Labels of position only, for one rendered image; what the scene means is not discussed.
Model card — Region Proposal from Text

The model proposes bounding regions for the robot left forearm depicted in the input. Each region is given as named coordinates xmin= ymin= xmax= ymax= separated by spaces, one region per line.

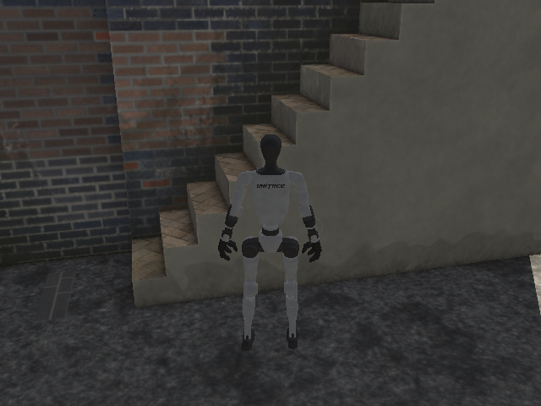
xmin=221 ymin=204 xmax=238 ymax=242

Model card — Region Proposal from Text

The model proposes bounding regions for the left robot hand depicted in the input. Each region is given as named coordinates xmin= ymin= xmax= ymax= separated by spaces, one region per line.
xmin=218 ymin=239 xmax=238 ymax=261

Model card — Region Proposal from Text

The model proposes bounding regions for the right robot hand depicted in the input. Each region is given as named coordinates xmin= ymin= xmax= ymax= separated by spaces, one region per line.
xmin=302 ymin=240 xmax=322 ymax=262

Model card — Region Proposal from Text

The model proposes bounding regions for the robot right forearm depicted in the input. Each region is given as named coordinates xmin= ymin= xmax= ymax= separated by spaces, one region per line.
xmin=303 ymin=205 xmax=320 ymax=243

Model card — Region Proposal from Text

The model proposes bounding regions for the robot torso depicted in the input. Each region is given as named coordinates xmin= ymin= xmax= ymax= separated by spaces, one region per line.
xmin=251 ymin=167 xmax=291 ymax=254

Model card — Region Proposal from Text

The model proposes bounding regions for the left robot upper arm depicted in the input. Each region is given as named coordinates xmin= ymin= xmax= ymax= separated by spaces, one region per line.
xmin=229 ymin=171 xmax=253 ymax=217

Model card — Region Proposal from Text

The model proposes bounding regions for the right robot upper arm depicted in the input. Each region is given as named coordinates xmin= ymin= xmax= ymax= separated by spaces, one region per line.
xmin=288 ymin=171 xmax=312 ymax=217

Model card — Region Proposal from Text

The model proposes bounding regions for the robot left thigh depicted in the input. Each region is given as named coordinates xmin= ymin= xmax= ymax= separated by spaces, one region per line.
xmin=242 ymin=236 xmax=259 ymax=298

